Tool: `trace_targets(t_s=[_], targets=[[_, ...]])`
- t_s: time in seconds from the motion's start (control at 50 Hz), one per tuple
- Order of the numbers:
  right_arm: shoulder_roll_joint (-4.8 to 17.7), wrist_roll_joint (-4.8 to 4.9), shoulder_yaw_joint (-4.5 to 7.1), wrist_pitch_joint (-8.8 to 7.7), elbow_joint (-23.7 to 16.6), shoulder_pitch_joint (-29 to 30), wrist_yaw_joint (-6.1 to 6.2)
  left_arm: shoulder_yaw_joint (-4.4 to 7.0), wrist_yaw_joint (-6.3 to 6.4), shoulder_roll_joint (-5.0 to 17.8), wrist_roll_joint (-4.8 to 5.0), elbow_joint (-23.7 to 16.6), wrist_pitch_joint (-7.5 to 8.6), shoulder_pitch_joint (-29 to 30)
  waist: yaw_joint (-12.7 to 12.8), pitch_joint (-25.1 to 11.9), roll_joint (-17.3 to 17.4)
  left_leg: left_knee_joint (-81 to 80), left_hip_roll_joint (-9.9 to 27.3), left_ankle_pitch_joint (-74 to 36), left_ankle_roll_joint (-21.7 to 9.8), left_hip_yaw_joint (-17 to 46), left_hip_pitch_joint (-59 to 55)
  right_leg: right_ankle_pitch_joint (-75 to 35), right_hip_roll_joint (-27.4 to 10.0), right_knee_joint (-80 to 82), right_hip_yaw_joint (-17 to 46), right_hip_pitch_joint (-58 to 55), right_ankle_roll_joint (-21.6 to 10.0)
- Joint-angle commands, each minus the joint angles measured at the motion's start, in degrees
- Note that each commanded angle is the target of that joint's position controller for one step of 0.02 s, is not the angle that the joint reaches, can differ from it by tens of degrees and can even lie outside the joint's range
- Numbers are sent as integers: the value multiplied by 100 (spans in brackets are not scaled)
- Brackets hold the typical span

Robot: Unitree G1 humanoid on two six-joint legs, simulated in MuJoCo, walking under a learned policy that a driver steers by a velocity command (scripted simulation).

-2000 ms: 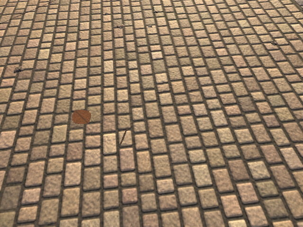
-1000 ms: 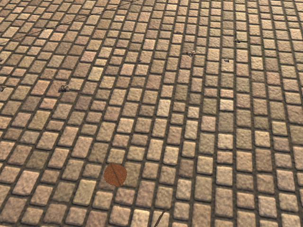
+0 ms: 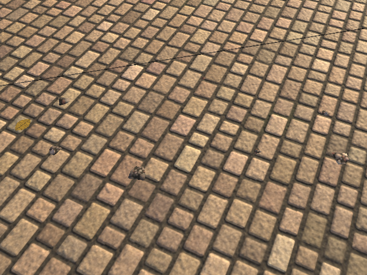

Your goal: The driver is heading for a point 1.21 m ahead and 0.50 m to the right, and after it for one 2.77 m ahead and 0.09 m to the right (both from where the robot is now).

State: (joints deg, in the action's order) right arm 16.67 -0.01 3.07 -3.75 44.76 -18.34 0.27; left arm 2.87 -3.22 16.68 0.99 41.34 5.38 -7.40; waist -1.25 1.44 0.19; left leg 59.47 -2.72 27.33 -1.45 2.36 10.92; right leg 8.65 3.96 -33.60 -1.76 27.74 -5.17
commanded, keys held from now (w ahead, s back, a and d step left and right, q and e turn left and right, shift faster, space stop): w+e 0.96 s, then w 0.04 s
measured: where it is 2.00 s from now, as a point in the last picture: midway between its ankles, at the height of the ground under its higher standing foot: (286, 155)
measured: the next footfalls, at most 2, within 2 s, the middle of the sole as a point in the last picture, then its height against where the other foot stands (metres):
left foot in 0.42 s outside the picture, level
right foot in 0.94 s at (262, 240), level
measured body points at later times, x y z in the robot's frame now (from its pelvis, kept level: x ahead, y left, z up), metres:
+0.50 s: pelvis +0.29 +0.02 +0.01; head +0.31 +0.02 +0.46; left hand +0.41 +0.28 -0.11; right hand +0.42 -0.28 -0.06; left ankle +0.39 +0.11 -0.72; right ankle +0.12 -0.07 -0.66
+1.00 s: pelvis +0.51 -0.13 +0.00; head +0.54 -0.16 +0.44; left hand +0.83 -0.04 -0.08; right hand +0.38 -0.40 -0.13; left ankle +0.43 +0.09 -0.64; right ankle +0.54 -0.24 -0.72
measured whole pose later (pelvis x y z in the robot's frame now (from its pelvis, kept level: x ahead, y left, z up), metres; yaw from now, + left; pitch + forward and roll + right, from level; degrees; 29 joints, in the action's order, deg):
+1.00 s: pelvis +0.51 -0.13 +0.00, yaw -35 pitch +2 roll +1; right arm 18.1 0.9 3.6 -4.2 46.7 -17.4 0.0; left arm 3.7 -2.5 17.2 1.3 33.2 1.8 -5.9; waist -2.8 3.8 -0.3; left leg 59.3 3.8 28.8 1.6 -3.4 10.4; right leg 10.7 2.2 -37.6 -2.1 29.2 -5.1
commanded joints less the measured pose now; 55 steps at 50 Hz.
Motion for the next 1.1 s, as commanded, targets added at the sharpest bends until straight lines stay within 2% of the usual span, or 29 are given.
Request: trace_targets(t_s=[0.02,0.04,0.06,0.1,0.16,0.24,0.3,0.36,0.4,0.42,0.44,0.46,0.48,0.5,0.52,0.56,0.68,0.76,0.84,0.88,0.9,0.92,0.94,0.96,0.98,1.0,1.02,1.04,1.1], targets=[[752,107,76,-402,-821,557,-82,269,105,857,-20,-209,-51,-1079,605,-869,-116,1464,443,-517,-21,452,3325,416,-1856,1655,3384,-3564,-1211],[751,-15,110,-417,-862,697,-54,242,116,780,-46,-286,-64,-847,419,-529,149,1004,583,-717,26,387,3114,-251,-1682,1751,3006,-2872,-1177],[740,-68,136,-380,-890,602,-41,209,137,725,-103,-362,-62,-730,219,-496,13,756,687,-834,69,402,2760,-728,-1535,1861,2774,-2451,-1179],[634,-96,131,-277,-887,411,-10,213,169,711,-66,-409,-66,-654,47,-434,-215,274,760,-847,223,321,2565,-1179,-1385,2008,2464,-2027,-1230],[454,-124,68,-177,-985,750,45,272,268,893,-28,-354,-77,-813,106,-267,-263,-603,702,-1478,472,134,2570,-1522,-1183,2111,2009,-1517,-1167],[272,-81,-3,-239,-1126,1590,-2,294,370,928,45,-235,-183,-1131,440,-238,-432,-2220,385,-2969,545,73,2027,-1158,-802,1920,1696,-1272,-767],[355,6,22,-313,-1228,2032,-81,300,399,921,73,-148,-262,-1417,598,-230,-516,-2807,197,-3104,500,132,1812,-796,-917,1655,2070,-1553,-687],[559,47,121,-393,-1239,2006,-134,310,424,899,61,-151,-327,-1421,479,-232,-675,-3250,139,-2550,324,268,1570,-619,-1101,1231,2622,-2055,-578],[736,42,239,-446,-1080,1329,-100,287,418,791,44,-228,-346,-1219,65,-466,-782,-3630,191,-2478,49,168,559,-993,-935,663,2640,-1982,-379],[956,-53,326,-470,-1002,607,-52,194,391,528,-4,-337,-316,-1108,-302,-1095,-581,-3447,798,-2437,-280,618,-743,-895,-677,-405,2330,-1520,-187],[1434,-164,448,-432,-915,-177,-2,75,395,161,8,-466,-265,-1603,-340,-1983,535,-3425,2072,-1998,-1009,2392,-2838,635,56,-2268,1524,79,210],[1339,-37,454,-344,-727,-453,-53,41,395,310,86,-546,-225,-1948,-232,-2228,1861,-3915,2815,-690,-1489,4284,-3334,2617,33,-3460,1190,1389,350],[852,24,331,-308,-825,-181,-42,169,389,820,126,-456,-243,-1645,-334,-1401,1071,-4117,2606,76,-1274,3833,-2661,2218,-333,-3955,1276,1816,410],[653,3,265,-254,-851,56,-21,210,382,920,74,-530,-284,-1146,-364,-781,594,-4190,2332,-194,-1034,2952,-1943,1741,-518,-4044,1052,1836,453],[553,-26,214,-225,-822,294,-26,218,366,844,18,-608,-304,-906,-246,-352,380,-4369,2073,-780,-943,2332,-1256,1406,-672,-3839,951,1716,484],[424,-71,162,-235,-753,537,-27,229,310,657,41,-661,-356,-885,-8,-46,614,-4693,1739,-1477,-850,1496,-474,1051,-938,-3513,866,1338,501],[731,-59,274,-300,-415,512,-30,145,253,351,17,-809,-403,-495,24,-7,384,-5044,1731,-2881,-993,201,-469,-54,-1091,-2488,736,1517,665],[896,-4,293,-221,-227,354,-2,76,109,215,21,-955,-314,228,-256,133,299,-4992,1598,-3152,-775,-554,-666,-1059,-972,-1141,355,1189,554],[1109,111,352,-100,-33,80,-2,81,-20,254,52,-1219,-311,732,-360,300,333,-4774,1836,-3602,-637,-827,-1291,-633,-837,-451,52,1113,310],[1266,160,401,-28,-15,105,26,165,-44,416,20,-1273,-335,583,-155,112,485,-4172,1870,-5283,-515,-1058,-1543,-12,-537,-293,-242,615,78],[1358,180,429,12,-18,118,53,251,-32,568,-1,-1220,-361,226,87,-153,583,-3543,1838,-6280,-446,-1184,-1580,254,-303,-246,-410,60,-62],[1345,198,417,52,-36,184,81,402,5,805,7,-1017,-382,-609,582,-589,499,-2465,1687,-6674,-306,-1371,-1296,-12,-48,108,-502,-1087,-264],[1150,121,333,31,-107,110,110,598,107,1190,27,-766,-432,-1639,1048,-1126,170,-919,1489,-5620,-84,-1404,-98,-257,-241,202,81,-2871,-531],[291,-154,39,-96,-467,-484,15,710,175,1949,86,-769,-407,-1604,401,-1643,-1559,1292,452,-62,294,-1173,2695,267,-1894,445,3247,-5056,-1595],[641,10,44,-314,-491,-53,-74,562,161,1502,55,-940,-324,-1857,802,-2660,-1087,2103,188,667,251,198,3321,1241,-2419,1431,5006,-5418,-1955],[974,265,148,-402,-599,504,-127,440,136,1126,-22,-815,-255,-1711,915,-1816,-704,2072,496,111,138,284,3756,960,-2248,1576,4103,-4882,-1578],[874,246,93,-442,-648,653,-108,386,143,981,-8,-801,-219,-1386,690,-1212,-372,1599,742,-376,72,208,3640,509,-2026,1577,3378,-4008,-1367],[849,102,99,-429,-580,688,-68,310,152,781,-26,-831,-211,-974,447,-806,-131,1126,944,-656,110,160,3294,-208,-1831,1610,2792,-3155,-1206],[759,6,125,-231,-429,344,-70,227,181,627,-122,-836,-135,-568,26,-552,-281,520,1110,-986,254,115,2432,-1353,-1577,1998,2067,-1932,-1186]])
Velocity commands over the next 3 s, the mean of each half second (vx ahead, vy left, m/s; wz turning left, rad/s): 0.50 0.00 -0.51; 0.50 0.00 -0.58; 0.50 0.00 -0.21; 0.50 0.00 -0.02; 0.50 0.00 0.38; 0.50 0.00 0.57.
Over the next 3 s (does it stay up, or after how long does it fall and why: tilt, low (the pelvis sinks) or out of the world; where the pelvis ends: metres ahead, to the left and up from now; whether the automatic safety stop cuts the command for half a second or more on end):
stays up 1.45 -0.72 0.01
